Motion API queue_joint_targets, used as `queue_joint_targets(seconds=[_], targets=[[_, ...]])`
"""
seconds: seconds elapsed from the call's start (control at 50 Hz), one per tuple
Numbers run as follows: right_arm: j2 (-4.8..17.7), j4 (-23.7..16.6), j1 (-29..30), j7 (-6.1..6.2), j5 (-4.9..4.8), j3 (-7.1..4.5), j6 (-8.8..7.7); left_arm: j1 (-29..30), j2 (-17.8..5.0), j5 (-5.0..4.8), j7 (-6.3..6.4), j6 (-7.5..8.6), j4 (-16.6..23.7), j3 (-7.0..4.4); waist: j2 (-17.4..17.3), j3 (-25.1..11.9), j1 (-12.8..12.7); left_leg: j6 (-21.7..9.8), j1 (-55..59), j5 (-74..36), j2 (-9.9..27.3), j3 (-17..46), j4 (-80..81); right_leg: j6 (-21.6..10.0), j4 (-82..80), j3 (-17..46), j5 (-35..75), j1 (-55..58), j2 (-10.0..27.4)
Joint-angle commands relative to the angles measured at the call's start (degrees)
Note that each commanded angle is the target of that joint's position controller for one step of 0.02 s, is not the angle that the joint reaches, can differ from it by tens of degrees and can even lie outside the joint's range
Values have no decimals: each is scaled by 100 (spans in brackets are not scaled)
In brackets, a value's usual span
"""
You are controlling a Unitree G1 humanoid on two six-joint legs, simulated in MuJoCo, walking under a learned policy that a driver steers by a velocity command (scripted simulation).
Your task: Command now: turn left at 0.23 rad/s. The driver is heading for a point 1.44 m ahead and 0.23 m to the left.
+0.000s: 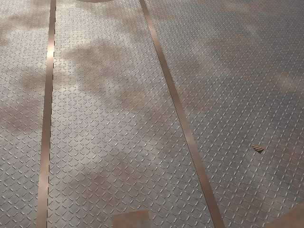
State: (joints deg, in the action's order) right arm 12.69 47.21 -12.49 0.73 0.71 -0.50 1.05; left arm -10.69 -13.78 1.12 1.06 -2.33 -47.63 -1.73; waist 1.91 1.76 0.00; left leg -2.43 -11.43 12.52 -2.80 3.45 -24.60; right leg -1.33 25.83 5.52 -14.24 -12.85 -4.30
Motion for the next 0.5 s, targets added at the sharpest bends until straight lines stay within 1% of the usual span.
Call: queue_joint_targets(seconds=[0.02,0.06,0.1,0.14,0.16,0.2,0.22,0.24,0.26,0.28,0.3,0.32,0.34,0.36,0.38,0.4,0.42,0.46,0.5], targets=[[1292,-361,309,-6,-61,-350,-78,-109,-775,-26,47,113,182,-213,-1212,-88,-108,-520,115,-1214,1144,1638,715,124,194,-195,-40,-117,59],[1299,-329,96,-22,-56,-411,-43,-81,-707,-56,110,135,183,-214,-1124,-212,7,-728,427,-1817,1248,1922,500,174,546,-319,-551,-422,-2],[1303,-256,-131,-20,-17,-466,-3,34,-644,-84,148,133,257,-213,-1132,-268,126,-964,730,-2288,1393,2285,428,167,1030,-297,-1221,-847,-39],[1332,-200,-191,-7,-3,-531,40,89,-621,-123,159,148,332,-198,-1039,-362,150,-1068,919,-2512,1437,2489,423,146,1314,-185,-1403,-1061,3],[1343,-203,-115,-7,-7,-560,67,75,-622,-136,160,165,355,-190,-984,-418,119,-1042,912,-2495,1388,2498,420,138,1287,-150,-1354,-1020,22],[1343,-253,156,-34,-23,-604,134,-62,-626,-151,157,203,360,-173,-961,-505,12,-883,669,-2219,1191,2425,405,107,855,-159,-1112,-628,3],[1334,-298,357,-58,-36,-618,172,-247,-611,-149,160,217,320,-164,-952,-528,-114,-739,390,-1971,1027,2326,352,73,370,-221,-824,-214,-39],[1314,-362,587,-80,-60,-625,207,-523,-606,-130,180,226,247,-164,-915,-531,-290,-522,-21,-1553,809,2182,231,26,-382,-296,-306,362,-54],[1173,-436,624,-87,-84,-593,206,-653,-863,-62,224,232,220,-228,-602,-500,-291,-200,-676,-654,480,1957,-63,-78,-1029,98,-175,959,337],[784,-468,282,-93,-80,-505,175,-598,-1371,49,269,209,305,-318,581,-495,-95,106,-1494,895,-184,1144,-1151,-401,-1557,1471,-512,1430,1720],[976,-449,244,-18,-10,-553,175,-90,-1718,97,231,159,493,-383,1124,-179,-60,211,-1925,1998,-615,231,-2215,-1054,-1586,2217,174,588,2593],[1285,-370,249,-3,84,-620,186,-57,-1338,110,189,167,536,-294,530,-52,9,208,-1699,1927,-196,349,-3150,-1293,-1390,1966,997,241,2613],[1261,-225,91,-35,76,-647,209,183,-981,49,168,186,582,-187,216,23,193,201,-1608,1625,-164,350,-3578,-1186,-1240,1355,1452,136,2246],[1203,-128,-81,-80,63,-642,249,352,-860,41,160,191,649,-143,229,60,285,252,-1620,1354,-142,265,-3866,-1000,-1111,792,1786,207,1877],[1166,-106,-126,-143,67,-631,284,329,-891,32,189,212,660,-141,428,-3,276,305,-1744,1187,-118,185,-4008,-912,-1004,491,2084,447,1712],[1125,-102,-119,-196,59,-604,302,215,-916,33,195,219,641,-143,515,-31,200,384,-1842,1148,-100,89,-3952,-884,-893,266,2467,669,1601],[1097,-138,-2,-232,44,-581,314,29,-948,37,189,216,596,-155,525,-54,83,451,-1923,1128,-82,5,-3839,-902,-816,159,2689,887,1593],[1046,-262,269,-275,20,-539,331,-313,-1023,27,182,210,503,-190,516,-95,-125,539,-2084,1162,-13,-85,-3519,-1017,-711,134,2950,1337,1752],[997,-362,440,-304,5,-503,355,-481,-1093,31,166,204,446,-225,565,-116,-233,556,-2058,1251,63,-166,-3184,-1098,-655,93,3045,1537,1904]])
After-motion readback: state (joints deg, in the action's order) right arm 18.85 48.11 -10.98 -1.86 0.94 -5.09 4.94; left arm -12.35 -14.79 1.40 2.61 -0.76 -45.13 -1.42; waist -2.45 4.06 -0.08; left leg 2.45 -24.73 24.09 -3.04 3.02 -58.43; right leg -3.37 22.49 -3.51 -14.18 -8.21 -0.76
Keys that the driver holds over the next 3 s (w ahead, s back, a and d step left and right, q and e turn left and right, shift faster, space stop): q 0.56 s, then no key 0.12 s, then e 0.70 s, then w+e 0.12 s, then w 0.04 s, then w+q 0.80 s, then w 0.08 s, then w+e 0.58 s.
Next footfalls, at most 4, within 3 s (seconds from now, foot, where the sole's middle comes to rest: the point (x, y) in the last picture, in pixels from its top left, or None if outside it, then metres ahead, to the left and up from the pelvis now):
0.26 right None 0.02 -0.11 -0.78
0.72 left None -0.04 0.09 -0.78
1.24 right None -0.01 -0.11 -0.78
1.88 left None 0.17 0.10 -0.78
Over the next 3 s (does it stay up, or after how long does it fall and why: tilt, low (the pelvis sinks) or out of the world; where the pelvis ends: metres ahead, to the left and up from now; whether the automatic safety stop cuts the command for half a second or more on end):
stays up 0.65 0.20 0.00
